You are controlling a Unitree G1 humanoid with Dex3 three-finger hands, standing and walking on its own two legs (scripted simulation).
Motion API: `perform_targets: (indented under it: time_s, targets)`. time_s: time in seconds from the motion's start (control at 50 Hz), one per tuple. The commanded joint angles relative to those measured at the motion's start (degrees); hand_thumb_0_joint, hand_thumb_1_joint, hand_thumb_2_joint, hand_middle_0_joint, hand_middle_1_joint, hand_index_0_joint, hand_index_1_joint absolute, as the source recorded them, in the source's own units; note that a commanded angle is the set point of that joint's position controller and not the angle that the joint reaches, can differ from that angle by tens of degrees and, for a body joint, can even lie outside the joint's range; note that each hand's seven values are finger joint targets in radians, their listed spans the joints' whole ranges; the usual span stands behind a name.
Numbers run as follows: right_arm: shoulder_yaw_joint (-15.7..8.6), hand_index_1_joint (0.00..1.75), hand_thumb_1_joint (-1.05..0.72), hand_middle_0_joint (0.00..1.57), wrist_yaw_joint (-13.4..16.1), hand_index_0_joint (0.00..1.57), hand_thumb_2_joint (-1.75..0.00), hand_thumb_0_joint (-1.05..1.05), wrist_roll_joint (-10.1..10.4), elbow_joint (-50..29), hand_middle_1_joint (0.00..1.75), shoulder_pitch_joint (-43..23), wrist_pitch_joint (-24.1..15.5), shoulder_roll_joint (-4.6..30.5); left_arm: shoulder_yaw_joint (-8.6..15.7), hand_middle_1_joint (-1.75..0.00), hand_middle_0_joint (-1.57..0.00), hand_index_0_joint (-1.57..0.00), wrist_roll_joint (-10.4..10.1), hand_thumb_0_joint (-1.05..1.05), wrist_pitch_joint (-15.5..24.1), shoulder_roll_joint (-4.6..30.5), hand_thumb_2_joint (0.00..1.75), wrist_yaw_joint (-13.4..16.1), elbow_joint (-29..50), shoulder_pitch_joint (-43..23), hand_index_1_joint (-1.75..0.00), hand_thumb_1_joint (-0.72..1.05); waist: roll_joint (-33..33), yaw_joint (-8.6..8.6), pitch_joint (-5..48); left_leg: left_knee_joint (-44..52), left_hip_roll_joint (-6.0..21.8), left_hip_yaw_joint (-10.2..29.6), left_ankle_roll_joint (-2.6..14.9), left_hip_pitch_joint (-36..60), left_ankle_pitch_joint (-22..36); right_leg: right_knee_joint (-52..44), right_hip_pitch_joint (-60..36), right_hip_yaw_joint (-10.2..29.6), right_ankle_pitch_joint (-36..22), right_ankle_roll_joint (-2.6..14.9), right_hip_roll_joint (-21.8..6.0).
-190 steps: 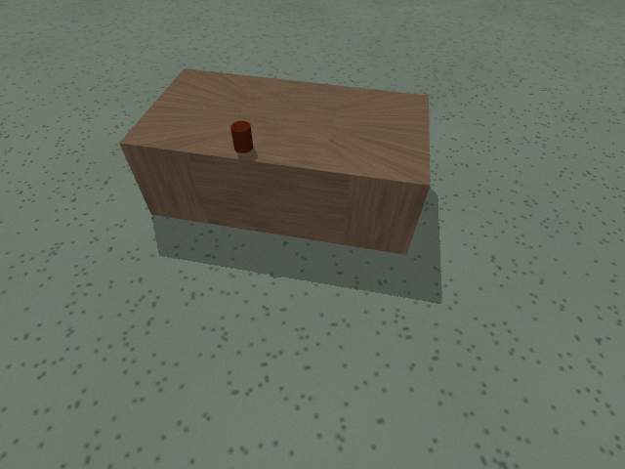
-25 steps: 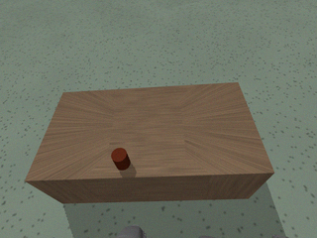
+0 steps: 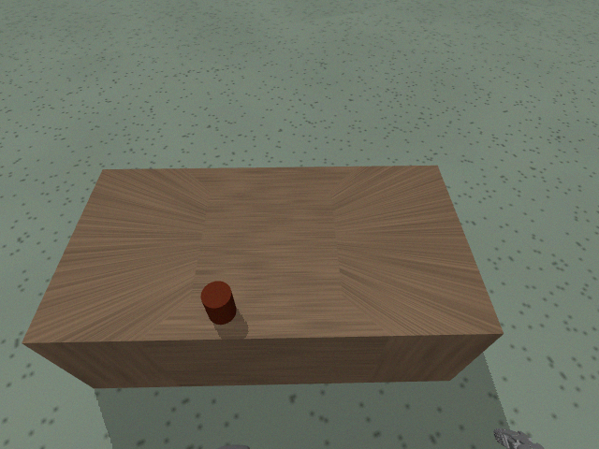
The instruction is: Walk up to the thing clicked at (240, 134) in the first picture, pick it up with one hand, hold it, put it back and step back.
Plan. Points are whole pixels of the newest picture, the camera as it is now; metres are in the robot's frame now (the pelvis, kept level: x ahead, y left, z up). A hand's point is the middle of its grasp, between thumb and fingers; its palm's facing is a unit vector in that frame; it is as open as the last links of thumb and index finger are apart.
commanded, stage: walk up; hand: left
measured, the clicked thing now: (219, 303) +0.47 +0.20 -0.33
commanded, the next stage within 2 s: stand in 0.86 s
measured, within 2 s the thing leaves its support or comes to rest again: neither
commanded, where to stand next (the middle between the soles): +0.09 -0.01 m, yaw +0 degrees
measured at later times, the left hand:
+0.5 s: hand out of the picture +0.11 +0.26 -0.14, palm faces -0.03 -0.95 -0.31, open 7.4 cm
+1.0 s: hand out of the picture +0.10 +0.26 -0.14, palm faces -0.02 -0.94 -0.34, open 7.4 cm
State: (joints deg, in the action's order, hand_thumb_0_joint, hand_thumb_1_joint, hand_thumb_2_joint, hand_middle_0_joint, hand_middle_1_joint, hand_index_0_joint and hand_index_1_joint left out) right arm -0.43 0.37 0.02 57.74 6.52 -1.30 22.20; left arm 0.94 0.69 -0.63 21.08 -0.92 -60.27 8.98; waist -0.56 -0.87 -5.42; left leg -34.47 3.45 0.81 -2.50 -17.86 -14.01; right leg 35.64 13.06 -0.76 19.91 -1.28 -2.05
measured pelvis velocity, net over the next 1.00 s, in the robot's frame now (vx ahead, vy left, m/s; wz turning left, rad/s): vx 0.02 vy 0.01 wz -0.02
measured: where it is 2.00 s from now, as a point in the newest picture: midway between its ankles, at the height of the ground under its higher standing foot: outside the picture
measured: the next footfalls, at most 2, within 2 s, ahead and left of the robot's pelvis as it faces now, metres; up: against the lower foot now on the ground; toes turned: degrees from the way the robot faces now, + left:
none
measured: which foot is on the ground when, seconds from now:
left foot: down 0.00-1.00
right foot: down 0.00-1.00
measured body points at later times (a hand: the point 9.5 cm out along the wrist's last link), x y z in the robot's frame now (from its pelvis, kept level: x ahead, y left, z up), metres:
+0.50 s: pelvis +0.01 +0.01 +0.02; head +0.02 +0.02 +0.47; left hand +0.12 +0.31 -0.12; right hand +0.08 -0.30 -0.11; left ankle +0.05 +0.15 -0.73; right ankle -0.01 -0.13 -0.73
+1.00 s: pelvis +0.02 +0.01 +0.02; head +0.03 +0.01 +0.47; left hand +0.10 +0.31 -0.11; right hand +0.11 -0.29 -0.11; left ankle +0.05 +0.15 -0.73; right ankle -0.01 -0.14 -0.73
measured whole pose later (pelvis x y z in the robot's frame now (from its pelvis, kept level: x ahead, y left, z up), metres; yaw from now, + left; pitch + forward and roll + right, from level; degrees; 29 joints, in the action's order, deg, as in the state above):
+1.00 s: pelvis +0.02 +0.01 +0.02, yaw -1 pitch -2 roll +0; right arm 0.0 -0.3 -0.4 65.0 3.1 -0.6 19.9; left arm 0.7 0.6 0.3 20.0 -0.6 -65.5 5.1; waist -0.2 -0.4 -3.8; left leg -20.8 3.3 -0.8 -2.4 -9.9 -8.5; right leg 20.0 4.8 0.0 12.9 -2.2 -2.2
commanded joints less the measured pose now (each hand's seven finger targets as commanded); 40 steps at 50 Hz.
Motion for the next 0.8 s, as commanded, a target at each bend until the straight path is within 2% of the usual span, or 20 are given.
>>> perform_targets:
  time_s: [0.0, 0.04, 0.06, 0.14, 0.18, 0.24, 0.3, 0.32, 0.44, 0.58, 0.64, 0.7, 0.78]
  targets:
    - [-2.35, 0.3, -0.9, 0.2, 0.19, 0.2, -0.9, 0.0, -0.15, -2.18, 0.3, -2.41, -1.31, 11.01, 3.04, -0.3, -0.2, -0.2, -0.04, 0.0, 2.26, 13.82, 0.9, 0.62, 2.82, -4.38, -0.3, 0.9, 5.95, 1.2, 5.06, 5.09, 1.94, 2.18, 4.73, 6.1, 4.91, -14.08, 3.38, 8.59, -5.02, 5.06, -5.85]
    - [-2.31, 0.3, -0.9, 0.2, 0.16, 0.2, -0.9, 0.0, -0.13, -0.73, 0.3, -1.97, -1.32, 11.13, 2.95, -0.3, -0.2, -0.2, -0.32, 0.0, 2.14, 13.7, 0.9, 0.63, 2.8, -6.08, -0.3, 0.9, 5.45, 1.69, 4.26, 6.25, 1.42, 1.37, 3.71, 8.19, 4.99, -14.4, 5.13, 8.29, -5.12, 5.05, -6.12]
    - [-2.44, 0.3, -0.9, 0.2, 0.11, 0.2, -0.9, 0.0, -0.27, -0.03, 0.3, -2.0, -1.34, 11.62, 2.81, -0.3, -0.2, -0.2, -0.32, 0.0, 2.03, 13.31, 0.9, 0.58, 2.81, -6.63, -0.3, 0.9, 4.72, 1.86, 4.53, 7.42, 1.82, 1.93, 3.92, 8.72, 4.55, -14.75, 4.98, 7.74, -4.13, 4.72, -5.76]
    - [-2.03, 0.3, -0.9, 0.2, -0.08, 0.2, -0.9, 0.0, -0.41, 0.98, 0.3, -3.53, -1.35, 11.37, 2.85, -0.3, -0.2, -0.2, -0.5, 0.0, 1.81, 12.65, 0.9, 0.49, 1.25, -5.79, -0.3, 0.9, 3.53, 0.55, 4.54, 10.1, 2.68, 2.87, 3.89, 8.1, 3.93, -16.24, 2.17, 6.84, -2.21, 3.98, -4.81]
    - [-1.91, 0.3, -0.9, 0.2, -0.03, 0.2, -0.9, 0.0, -0.53, 1.92, 0.3, -2.86, -1.43, 11.19, 2.88, -0.3, -0.2, -0.2, -0.51, 0.0, 1.74, 12.63, 0.9, 0.42, 1.29, -7.11, -0.3, 0.9, 3.45, 0.99, 5.34, 11.07, 2.53, 2.41, 3.34, 8.6, 4.92, -16.72, 0.91, 7.03, -3.69, 3.95, -5.14]
    - [-1.94, 0.3, -0.9, 0.2, 0.04, 0.2, -0.9, 0.0, -0.64, 2.54, 0.3, -3.77, -1.67, 11.28, 2.81, -0.3, -0.2, -0.2, -0.59, 0.0, 1.54, 12.08, 0.9, 0.39, 0.75, -7.05, -0.3, 0.9, 1.48, 0.49, 6.29, 12.41, 3.1, 2.93, 3.38, 8.29, 7.73, -16.52, -1.75, 5.66, -6.68, 3.57, -4.53]
    - [-1.84, 0.3, -0.9, 0.2, 0.24, 0.2, -0.9, 0.0, -0.56, 2.97, 0.3, -3.41, -1.93, 11.35, 2.82, -0.3, -0.2, -0.2, -0.66, 0.0, 1.48, 11.88, 0.9, 0.41, 0.49, -7.13, -0.3, 0.9, 0.06, 0.4, 8.8, 12.8, 3.75, 2.55, 3.42, 9.24, 13.09, -15.26, -5.44, 4.64, -12.47, 3.3, -4.56]
    - [-1.68, 0.3, -0.9, 0.2, 0.29, 0.2, -0.9, 0.0, -0.55, 2.98, 0.3, -3.6, -1.94, 10.86, 2.79, -0.3, -0.2, -0.2, -0.81, 0.0, 1.36, 11.83, 0.9, 0.42, 0.29, -7.12, -0.3, 0.9, 0.09, 0.17, 8.08, 13.23, 3.63, 2.51, 3.21, 8.71, 13.12, -15.31, -5.31, 4.66, -12.59, 3.15, -4.39]
    - [-1.93, 0.3, -0.9, 0.2, 0.35, 0.2, -0.9, 0.0, -0.78, 3.33, 0.3, -4.57, -1.81, 11.28, 2.39, -0.3, -0.2, -0.2, -0.58, 0.0, 0.84, 11.16, 0.9, 0.22, -0.3, -7.25, -0.3, 0.9, -2.31, 0.33, 6.76, 17.01, 4.47, 3.86, 3.42, 7.31, 5.11, -16.04, -5.27, 4.04, -9.41, 2.9, -3.82]
    - [-1.96, 0.3, -0.9, 0.2, 0.26, 0.2, -0.9, 0.0, -0.57, 3.47, 0.3, -4.27, -1.82, 10.85, 2.31, -0.3, -0.2, -0.2, -0.41, 0.0, 1.09, 11.22, 0.9, 0.23, -1.02, -7.51, -0.3, 0.9, -0.82, 0.77, 8.45, 16.16, 4.13, 2.54, 3.3, 9.76, 9.31, -17.24, -6.16, 4.5, -13.22, 2.58, -4.49]
    - [-2.05, 0.3, -0.9, 0.2, 0.27, 0.2, -0.9, 0.0, -0.55, 3.65, 0.3, -4.22, -1.74, 10.86, 2.32, -0.3, -0.2, -0.2, -0.44, 0.0, 1.07, 11.18, 0.9, 0.26, -1.23, -7.85, -0.3, 0.9, -0.72, 0.96, 8.0, 16.53, 3.95, 2.52, 3.06, 9.74, 9.53, -17.36, -6.11, 4.38, -13.77, 2.51, -4.54]
    - [-2.23, 0.3, -0.9, 0.2, 0.34, 0.2, -0.9, 0.0, -0.53, 3.67, 0.3, -4.36, -1.65, 10.63, 2.39, -0.3, -0.2, -0.2, -0.39, 0.0, 1.09, 11.02, 0.9, 0.36, -1.69, -7.44, -0.3, 0.9, 0.53, 1.09, 8.32, 15.88, 4.07, 2.21, 3.12, 10.95, 12.49, -17.78, -5.82, 4.09, -14.13, 2.37, -4.42]
    - [-2.25, 0.3, -0.9, 0.2, 0.29, 0.2, -0.9, 0.0, -0.53, 3.6, 0.3, -4.51, -1.39, 10.35, 2.34, -0.3, -0.2, -0.2, -0.42, 0.0, 1.21, 11.0, 0.9, 0.48, -1.67, -7.13, -0.3, 0.9, 0.73, 1.18, 7.94, 15.74, 3.8, 1.85, 2.88, 11.81, 12.34, -18.43, -5.47, 4.15, -14.01, 2.23, -4.58]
